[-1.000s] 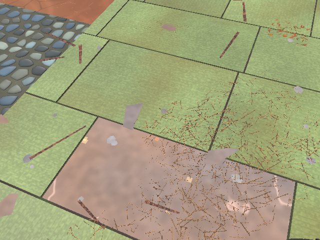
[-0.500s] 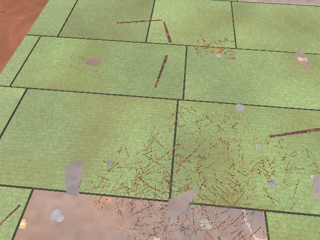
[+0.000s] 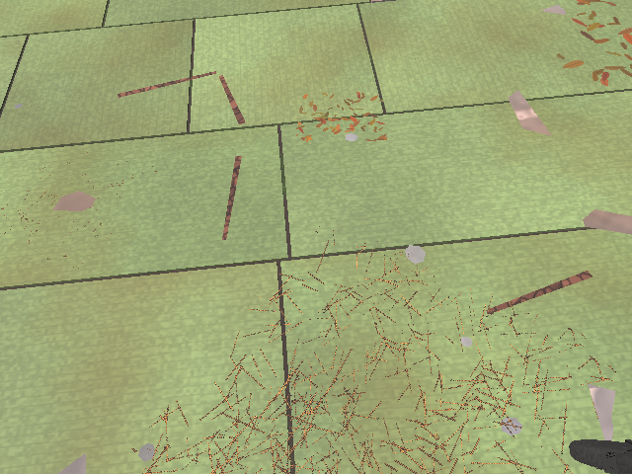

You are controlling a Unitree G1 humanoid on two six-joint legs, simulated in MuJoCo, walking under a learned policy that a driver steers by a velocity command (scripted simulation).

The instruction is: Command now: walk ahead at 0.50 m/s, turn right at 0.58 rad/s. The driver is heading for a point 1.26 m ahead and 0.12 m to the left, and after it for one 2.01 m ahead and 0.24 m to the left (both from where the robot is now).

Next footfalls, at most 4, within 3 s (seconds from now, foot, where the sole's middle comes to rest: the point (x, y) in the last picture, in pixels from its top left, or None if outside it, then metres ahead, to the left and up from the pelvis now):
0.16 left None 0.28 0.14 -0.78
0.66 right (445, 463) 0.49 -0.16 -0.78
1.20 left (338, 328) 0.79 0.07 -0.78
1.66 right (392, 225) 1.11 -0.07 -0.78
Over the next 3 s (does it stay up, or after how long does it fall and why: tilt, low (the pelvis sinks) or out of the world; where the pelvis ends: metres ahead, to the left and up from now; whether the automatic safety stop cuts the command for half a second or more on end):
stays up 1.20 0.13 -0.01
